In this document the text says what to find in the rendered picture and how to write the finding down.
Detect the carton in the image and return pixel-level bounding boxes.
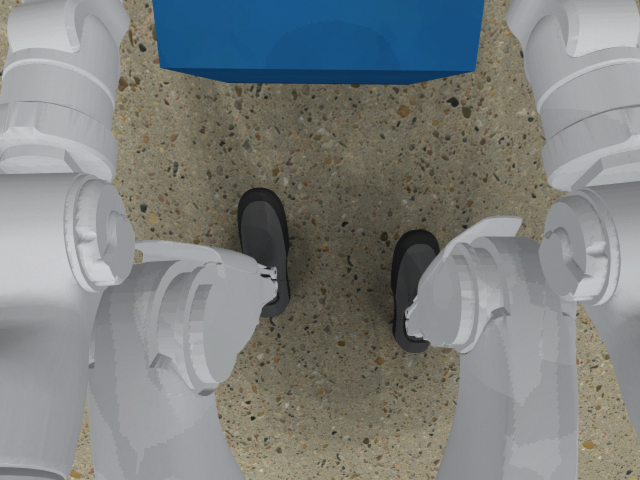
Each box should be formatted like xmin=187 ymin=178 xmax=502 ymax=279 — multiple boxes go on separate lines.
xmin=152 ymin=0 xmax=485 ymax=85

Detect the robot right forearm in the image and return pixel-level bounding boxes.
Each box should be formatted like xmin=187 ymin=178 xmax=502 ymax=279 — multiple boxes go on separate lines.
xmin=506 ymin=0 xmax=640 ymax=192

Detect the robot left upper arm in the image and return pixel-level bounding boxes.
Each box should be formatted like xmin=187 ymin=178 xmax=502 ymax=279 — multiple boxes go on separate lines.
xmin=0 ymin=172 xmax=135 ymax=480

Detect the robot right upper arm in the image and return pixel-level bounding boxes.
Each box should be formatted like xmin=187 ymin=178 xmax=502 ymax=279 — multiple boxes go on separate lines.
xmin=538 ymin=181 xmax=640 ymax=440

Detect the right robot foot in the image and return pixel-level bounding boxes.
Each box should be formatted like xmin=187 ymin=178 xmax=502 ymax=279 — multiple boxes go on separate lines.
xmin=391 ymin=229 xmax=440 ymax=353

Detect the robot left forearm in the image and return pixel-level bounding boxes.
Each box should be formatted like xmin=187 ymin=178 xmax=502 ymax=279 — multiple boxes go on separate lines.
xmin=0 ymin=0 xmax=130 ymax=183

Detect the robot left shin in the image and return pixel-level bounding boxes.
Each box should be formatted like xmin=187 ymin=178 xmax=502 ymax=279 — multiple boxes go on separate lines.
xmin=89 ymin=240 xmax=278 ymax=364

